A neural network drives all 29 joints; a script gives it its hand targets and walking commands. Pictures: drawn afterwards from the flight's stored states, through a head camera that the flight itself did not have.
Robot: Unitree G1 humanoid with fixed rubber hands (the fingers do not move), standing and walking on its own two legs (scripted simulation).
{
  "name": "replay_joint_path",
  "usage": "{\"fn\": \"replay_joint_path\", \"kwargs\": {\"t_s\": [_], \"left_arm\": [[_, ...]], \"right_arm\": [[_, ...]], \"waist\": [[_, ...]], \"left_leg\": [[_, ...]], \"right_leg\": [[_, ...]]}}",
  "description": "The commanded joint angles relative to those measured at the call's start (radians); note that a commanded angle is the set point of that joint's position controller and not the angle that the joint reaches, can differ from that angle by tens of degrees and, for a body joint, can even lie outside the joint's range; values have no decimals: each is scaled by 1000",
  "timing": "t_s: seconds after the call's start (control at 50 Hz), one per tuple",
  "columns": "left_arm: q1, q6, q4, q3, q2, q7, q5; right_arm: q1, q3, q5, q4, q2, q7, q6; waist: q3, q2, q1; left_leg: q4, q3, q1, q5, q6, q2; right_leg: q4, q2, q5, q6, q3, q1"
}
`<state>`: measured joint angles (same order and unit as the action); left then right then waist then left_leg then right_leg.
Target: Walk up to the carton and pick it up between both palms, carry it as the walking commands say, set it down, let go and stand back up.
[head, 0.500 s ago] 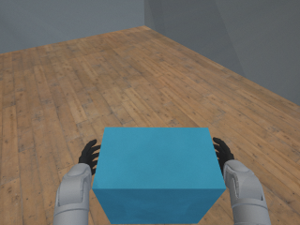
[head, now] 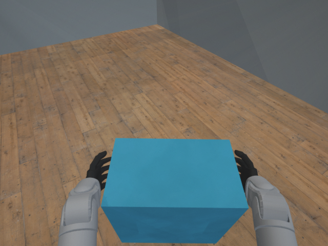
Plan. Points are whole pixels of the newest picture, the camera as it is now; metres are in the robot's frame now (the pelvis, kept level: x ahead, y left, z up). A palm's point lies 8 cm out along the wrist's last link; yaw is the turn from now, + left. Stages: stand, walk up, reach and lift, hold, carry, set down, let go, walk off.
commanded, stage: reach and lift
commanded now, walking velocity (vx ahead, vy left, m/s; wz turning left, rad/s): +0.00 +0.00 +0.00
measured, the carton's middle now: (170, 195) +0.28 +0.00 -0.03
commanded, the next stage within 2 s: hold in 0.10 s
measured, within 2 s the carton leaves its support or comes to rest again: neither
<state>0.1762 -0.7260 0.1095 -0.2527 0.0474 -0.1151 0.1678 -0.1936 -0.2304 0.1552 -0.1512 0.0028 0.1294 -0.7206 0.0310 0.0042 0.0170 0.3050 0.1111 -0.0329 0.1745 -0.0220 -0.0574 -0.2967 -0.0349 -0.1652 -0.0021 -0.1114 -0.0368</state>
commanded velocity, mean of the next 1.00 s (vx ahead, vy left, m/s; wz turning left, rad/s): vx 0.00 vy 0.00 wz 0.00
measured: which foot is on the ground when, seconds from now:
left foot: down 0.00-1.00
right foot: down 0.00-1.00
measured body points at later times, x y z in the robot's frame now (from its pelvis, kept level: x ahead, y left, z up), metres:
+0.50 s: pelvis +0.00 +0.00 +0.00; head -0.03 +0.00 +0.45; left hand +0.28 +0.18 +0.04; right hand +0.28 -0.19 +0.03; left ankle +0.00 +0.11 -0.75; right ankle +0.01 -0.12 -0.75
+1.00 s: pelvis +0.00 +0.00 +0.00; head -0.03 +0.00 +0.45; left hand +0.28 +0.18 +0.04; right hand +0.28 -0.19 +0.03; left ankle +0.00 +0.11 -0.75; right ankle +0.01 -0.12 -0.75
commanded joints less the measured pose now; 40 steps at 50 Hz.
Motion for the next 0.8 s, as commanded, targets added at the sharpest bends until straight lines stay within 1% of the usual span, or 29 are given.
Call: {"fn": "replay_joint_path", "kwargs": {"t_s": [0.0, 0.24, 0.48, 0.78], "left_arm": [[425, 16, -74, 590, 736, -137, -158], [382, 10, -105, 598, 712, -131, -162], [392, 7, -96, 594, 706, -133, -162], [389, 4, -93, 590, 711, -136, -160]], "right_arm": [[-439, 571, -175, 119, 755, 132, 21], [-405, 591, -184, 154, 746, 123, 13], [-414, 589, -186, 147, 751, 119, 10], [-406, 590, -181, 150, 760, 116, 9]], "waist": [[-210, -5, 3], [-187, -7, 0], [-173, -7, -5], [-173, -6, -7]], "left_leg": [[-32, -20, 45, -187, 24, -25], [-37, -21, 42, -170, 21, -26], [-36, -26, 36, -123, 18, -24], [-39, -28, 54, -144, 19, -24]], "right_leg": [[24, -41, 192, -4, 37, 43], [27, -40, 173, -1, 38, 37], [25, -37, 130, 1, 39, 23], [28, -37, 146, 1, 38, 27]]}}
